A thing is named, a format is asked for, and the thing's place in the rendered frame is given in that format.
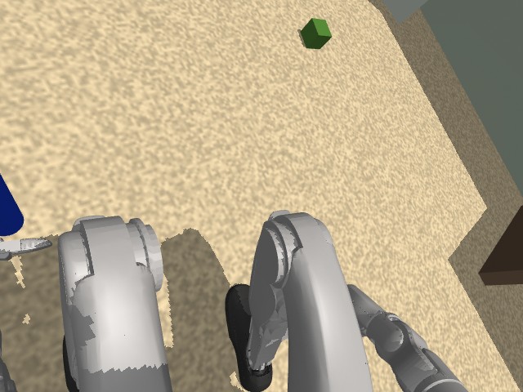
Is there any right robot arm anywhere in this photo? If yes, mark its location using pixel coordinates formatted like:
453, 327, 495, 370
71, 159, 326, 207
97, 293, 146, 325
366, 312, 468, 392

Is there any left robot hand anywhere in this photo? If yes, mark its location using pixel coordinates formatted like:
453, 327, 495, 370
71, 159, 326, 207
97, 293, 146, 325
0, 237, 52, 261

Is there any left robot foot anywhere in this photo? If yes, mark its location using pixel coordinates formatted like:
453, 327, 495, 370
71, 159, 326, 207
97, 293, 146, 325
63, 336, 79, 392

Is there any right robot hand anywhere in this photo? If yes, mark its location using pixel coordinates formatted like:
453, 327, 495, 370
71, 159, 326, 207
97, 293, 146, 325
347, 284, 386, 337

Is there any left robot arm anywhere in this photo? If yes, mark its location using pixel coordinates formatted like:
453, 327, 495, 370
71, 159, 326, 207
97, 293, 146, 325
0, 330, 17, 392

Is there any right robot foot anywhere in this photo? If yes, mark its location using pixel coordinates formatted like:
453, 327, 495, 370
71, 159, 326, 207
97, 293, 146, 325
225, 284, 272, 392

